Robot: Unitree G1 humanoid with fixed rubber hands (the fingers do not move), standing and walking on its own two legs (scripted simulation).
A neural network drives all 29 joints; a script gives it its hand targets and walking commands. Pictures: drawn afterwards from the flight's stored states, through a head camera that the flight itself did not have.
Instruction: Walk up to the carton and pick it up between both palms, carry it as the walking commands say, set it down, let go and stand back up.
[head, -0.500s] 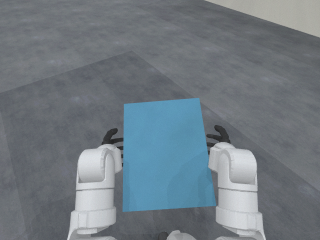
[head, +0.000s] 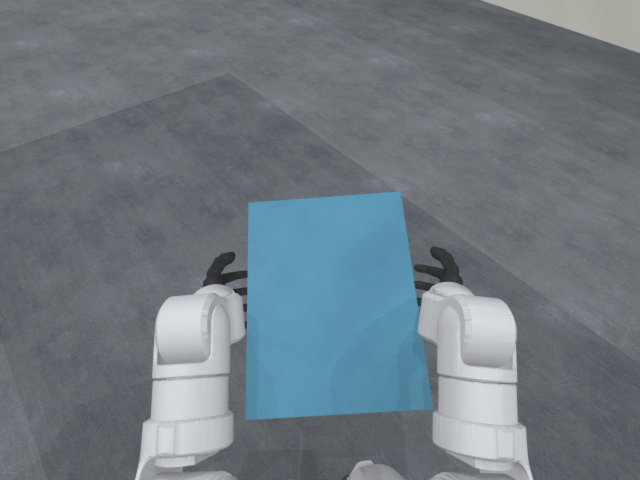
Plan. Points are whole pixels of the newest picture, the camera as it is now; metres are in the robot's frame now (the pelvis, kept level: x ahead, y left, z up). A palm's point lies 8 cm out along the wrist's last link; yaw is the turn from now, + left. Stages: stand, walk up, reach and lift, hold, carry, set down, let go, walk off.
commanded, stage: carry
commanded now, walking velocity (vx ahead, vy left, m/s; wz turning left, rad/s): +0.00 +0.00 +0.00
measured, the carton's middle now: (333, 317) +0.35 -0.02 -0.04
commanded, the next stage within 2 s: none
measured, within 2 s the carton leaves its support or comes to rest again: neither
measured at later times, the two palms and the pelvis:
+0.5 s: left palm (242, 378) +0.21 +0.08 +0.08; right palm (509, 387) +0.19 -0.19 +0.09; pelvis -0.09 -0.03 +0.00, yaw -2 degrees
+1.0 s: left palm (231, 424) +0.17 +0.09 +0.07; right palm (511, 430) +0.16 -0.18 +0.08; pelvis -0.13 -0.02 +0.00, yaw -2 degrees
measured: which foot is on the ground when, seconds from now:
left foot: down 0.00-0.76, up 0.78-0.88, down 0.90-1.00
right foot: down 0.00-0.06, up 0.08-0.22, down 0.24-1.00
